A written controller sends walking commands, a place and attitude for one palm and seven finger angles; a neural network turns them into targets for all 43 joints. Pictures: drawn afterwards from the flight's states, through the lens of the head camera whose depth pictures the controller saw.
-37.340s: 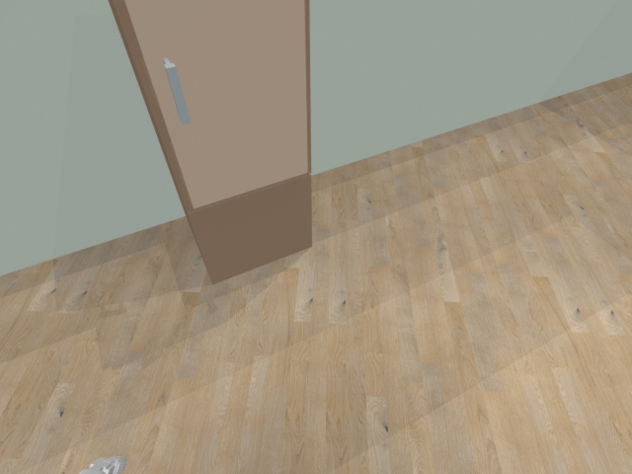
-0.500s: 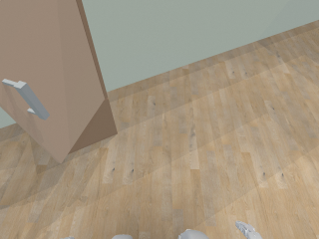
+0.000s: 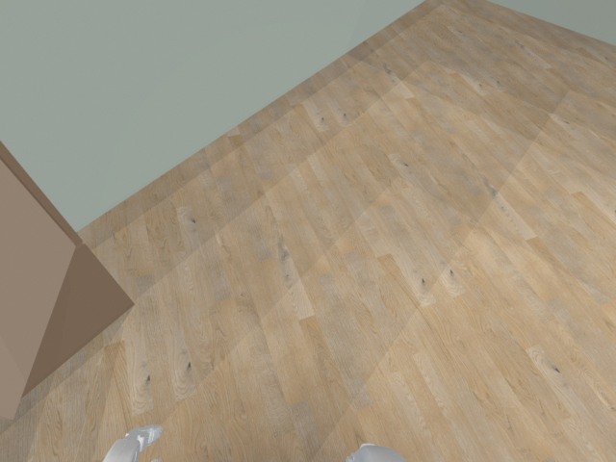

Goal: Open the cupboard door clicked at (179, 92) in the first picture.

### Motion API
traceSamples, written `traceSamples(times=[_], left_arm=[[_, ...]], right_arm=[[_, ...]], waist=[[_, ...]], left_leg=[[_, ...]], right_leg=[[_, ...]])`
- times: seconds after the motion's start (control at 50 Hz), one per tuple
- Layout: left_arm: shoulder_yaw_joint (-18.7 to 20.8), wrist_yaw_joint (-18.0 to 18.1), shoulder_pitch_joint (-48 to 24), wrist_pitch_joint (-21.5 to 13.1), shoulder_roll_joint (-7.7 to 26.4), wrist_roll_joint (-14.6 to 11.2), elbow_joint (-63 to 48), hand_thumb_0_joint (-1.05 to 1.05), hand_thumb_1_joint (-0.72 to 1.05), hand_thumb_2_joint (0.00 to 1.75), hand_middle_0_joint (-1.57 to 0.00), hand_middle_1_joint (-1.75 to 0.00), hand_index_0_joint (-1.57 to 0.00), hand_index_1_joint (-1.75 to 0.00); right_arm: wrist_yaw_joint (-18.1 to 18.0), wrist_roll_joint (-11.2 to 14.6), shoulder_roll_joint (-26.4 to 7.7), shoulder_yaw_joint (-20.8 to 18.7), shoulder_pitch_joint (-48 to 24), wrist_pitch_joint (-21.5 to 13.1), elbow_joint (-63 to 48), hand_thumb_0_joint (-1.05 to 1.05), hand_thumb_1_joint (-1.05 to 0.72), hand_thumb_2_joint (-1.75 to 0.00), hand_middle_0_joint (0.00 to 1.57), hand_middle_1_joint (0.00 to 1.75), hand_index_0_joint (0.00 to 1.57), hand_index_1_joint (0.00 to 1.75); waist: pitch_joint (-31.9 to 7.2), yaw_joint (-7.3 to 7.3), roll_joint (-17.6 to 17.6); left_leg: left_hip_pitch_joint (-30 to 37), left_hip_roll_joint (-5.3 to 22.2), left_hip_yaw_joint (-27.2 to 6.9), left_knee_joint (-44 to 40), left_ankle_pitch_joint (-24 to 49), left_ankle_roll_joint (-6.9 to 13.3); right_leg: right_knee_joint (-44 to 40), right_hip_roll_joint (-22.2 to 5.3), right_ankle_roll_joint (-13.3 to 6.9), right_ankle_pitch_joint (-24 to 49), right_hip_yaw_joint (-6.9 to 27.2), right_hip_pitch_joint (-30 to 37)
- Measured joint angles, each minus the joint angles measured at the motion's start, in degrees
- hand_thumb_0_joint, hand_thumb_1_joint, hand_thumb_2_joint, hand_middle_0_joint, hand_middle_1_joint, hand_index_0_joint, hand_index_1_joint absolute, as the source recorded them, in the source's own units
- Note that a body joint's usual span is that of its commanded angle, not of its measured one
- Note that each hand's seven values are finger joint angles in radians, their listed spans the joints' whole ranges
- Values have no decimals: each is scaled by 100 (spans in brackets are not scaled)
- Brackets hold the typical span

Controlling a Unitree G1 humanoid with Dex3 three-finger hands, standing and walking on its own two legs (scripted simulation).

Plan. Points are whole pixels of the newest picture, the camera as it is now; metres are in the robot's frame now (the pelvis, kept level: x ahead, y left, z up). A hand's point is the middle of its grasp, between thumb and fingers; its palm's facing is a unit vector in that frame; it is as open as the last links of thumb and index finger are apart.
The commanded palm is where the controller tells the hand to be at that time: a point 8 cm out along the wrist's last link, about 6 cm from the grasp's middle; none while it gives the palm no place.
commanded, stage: walk to a spot facing it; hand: left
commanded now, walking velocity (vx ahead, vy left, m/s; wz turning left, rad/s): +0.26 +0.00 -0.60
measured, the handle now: out of the picture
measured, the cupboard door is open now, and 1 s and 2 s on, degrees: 43 43 43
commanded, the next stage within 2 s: turn to face it in 1.44 s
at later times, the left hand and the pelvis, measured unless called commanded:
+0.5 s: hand (205, 404) +0.21 +0.17 -0.17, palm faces -0.30 -0.94 -0.17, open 7.4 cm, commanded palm none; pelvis +0.09 -0.01 +0.01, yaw -20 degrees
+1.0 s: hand (319, 290) +0.42 -0.01 -0.17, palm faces -0.49 -0.85 -0.17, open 7.2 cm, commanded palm none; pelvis +0.26 -0.14 +0.00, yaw -31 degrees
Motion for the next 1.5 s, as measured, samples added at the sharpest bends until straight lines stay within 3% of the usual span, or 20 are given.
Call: traceSamples(times=[0.08, 0.14, 0.2, 0.34, 0.4, 0.48, 0.56, 0.66, 0.7, 0.74, 0.8, 0.84, 0.94, 1.04, 1.1, 1.18, 1.32, 1.38, 1.44, 1.5], left_arm=[[-51, -41, 93, -161, 21, -5, -127, 1, 91, 90, -20, -30, -20, -30], [-63, 52, 115, -266, -95, 4, -41, 0, 90, 90, -20, -30, -20, -30], [-63, 135, 327, -324, -182, 21, 52, 0, 90, 90, -20, -30, -20, -30], [-8, 69, 925, -287, -168, 51, 371, 1, 90, 90, -20, -30, -20, -30], [49, 2, 987, -182, -145, 35, 475, 1, 90, 90, -20, -30, -20, -30], [156, -112, 716, -182, -21, 103, 475, 1, 91, 90, -20, -30, -20, -30], [105, -187, 349, -214, -50, 86, 297, 1, 91, 90, -19, -30, -20, -30], [41, -199, -163, -224, -48, 79, 198, 1, 91, 90, -19, -30, -19, -30], [12, -195, -339, -279, -38, 80, 153, 1, 91, 90, -19, -30, -19, -30], [-7, -165, -430, -475, 35, 82, 48, 1, 91, 90, -19, -30, -20, -30], [-18, 15, -412, -609, -137, -15, 59, 0, 91, 90, -19, -30, -20, -30], [-44, 101, -235, -593, -231, -10, 143, 0, 91, 90, -19, -30, -20, -30], [-17, 133, 277, -572, -369, 11, 521, 0, 92, 90, -20, -30, -20, -30], [27, 88, 742, -574, -302, -1, 760, -1, 93, 90, -20, -30, -20, -30], [40, 88, 928, -501, -205, 1, 898, 0, 93, 90, -20, -30, -20, -30], [60, 45, 779, -441, -154, 46, 991, 1, 92, 90, -20, -30, -20, -30], [-39, -74, 333, -477, -341, 59, 759, 1, 91, 90, -19, -30, -19, -30], [-43, -87, 223, -610, -279, 79, 661, 1, 91, 90, -19, -30, -20, -30], [-31, 44, 157, -719, -405, 17, 664, 0, 91, 90, -20, -30, -20, -30], [-41, 177, 367, -719, -478, 12, 736, 0, 91, 90, -20, -30, -20, -30]], right_arm=[[65, 70, 43, -13, 132, 57, -18, 1, -90, -90, 20, 30, 20, 30], [101, 124, -60, -90, -89, 250, 74, 1, -90, -90, 20, 30, 20, 30], [143, 126, -72, -146, -365, 255, 84, 1, -90, -90, 20, 30, 20, 30], [220, 145, 45, -128, -673, -83, -288, 1, -90, -90, 20, 30, 20, 30], [131, 42, 54, -62, -610, -336, -362, 1, -90, -90, 20, 30, 20, 30], [92, 4, 200, 27, -184, -422, -176, 1, -90, -90, 20, 30, 20, 30], [74, 14, 211, 43, 249, -408, 197, 1, -90, -90, 20, 30, 20, 30], [96, -12, 188, 9, 715, -320, 558, 1, -90, -90, 20, 30, 20, 30], [108, -6, 163, 3, 913, -273, 674, 1, -90, -90, 20, 30, 20, 30], [140, 77, 206, 21, 1113, -191, 797, 1, -90, -90, 20, 30, 20, 30], [152, 131, 98, -47, 762, 18, 949, 1, -90, -90, 20, 30, 20, 30], [153, 105, 80, -89, 452, 32, 886, 2, -91, -90, 20, 30, 20, 30], [220, 81, 231, -120, -136, -128, 464, 1, -91, -90, 19, 30, 20, 30], [274, 65, 300, -89, -463, -319, 236, 1, -91, -90, 19, 30, 20, 30], [214, -21, 394, -45, -549, -472, 190, 1, -91, -90, 19, 30, 20, 30], [85, -3, 516, -59, -286, -578, 263, 0, -92, -90, 20, 30, 20, 30], [135, -5, 257, -87, 241, -400, 791, 0, -93, -90, 20, 30, 20, 30], [171, 53, 255, -77, 557, -279, 979, 0, -92, -90, 20, 30, 20, 30], [197, 121, 169, -115, 446, -58, 1208, 1, -92, -90, 20, 30, 20, 30], [190, 110, 180, -147, 161, -15, 1175, 1, -91, -90, 19, 30, 20, 30]], waist=[[-108, -7, -7], [-34, 30, 140], [-2, 67, 105], [-214, 210, -170], [-260, 182, -96], [-248, 177, -222], [-202, 143, -122], [-94, -122, -65], [-50, -214, -11], [-86, -229, -165], [98, -235, 42], [92, -257, 80], [-117, -165, -82], [-262, 50, -49], [-311, 87, -185], [-326, 102, -274], [-233, 59, -16], [-218, 16, -95], [-89, 63, 80], [-127, 33, 63]], left_leg=[[-71, 158, 282, 415, -252, -138], [-650, -2, -218, 1943, -1224, -116], [-1031, -253, -388, 2572, -1037, -119], [-479, -567, -227, 372, -394, -38], [-381, -390, -128, 295, 42, 223], [169, -265, 159, -231, 51, 183], [746, -124, 433, -871, 140, 90], [1278, -1, 768, -1020, -152, -130], [1375, 122, 826, -739, -445, -258], [972, 161, 727, 566, -912, -212], [-153, 64, -88, 3032, -1063, -56], [-700, 36, -231, 3312, -757, -37], [-1161, -35, -188, 1738, -140, -17], [-691, -226, -88, 36, 397, 52], [-555, -269, 96, 309, 323, 259], [37, -346, 268, -204, 202, 170], [1053, -192, 462, -924, -20, -38], [1049, -92, 497, -113, -601, -133], [151, -75, -37, 2195, -1091, 41], [-611, -103, -159, 2796, -804, 74]], right_leg=[[-1865, -98, -242, 970, -36, 809], [-1649, 39, -269, 829, 170, 715], [-1912, 96, -244, 954, 405, 891], [-2044, 150, -205, 835, 1035, 1101], [-325, 188, -244, -1, 736, 426], [1254, -167, -157, 675, 234, -497], [547, -429, -115, 1272, -68, -838], [-851, -422, -234, 1452, -319, -595], [-1349, -296, -358, 1385, -437, -252], [-1761, -301, -628, 1464, -328, 108], [-1432, -129, -523, 1253, -327, 224], [-1760, -24, -447, 1258, -274, 497], [-2488, 85, -414, 1324, -12, 1088], [-2389, 183, -291, 836, 132, 1532], [-512, 98, -372, 218, 210, 931], [1262, -155, -312, 720, 130, -101], [-1142, -423, -283, 1391, -295, -170], [-1896, -367, -492, 1473, -306, 255], [-1529, -244, -444, 1237, -410, 399], [-2001, -136, -362, 1241, -445, 838]])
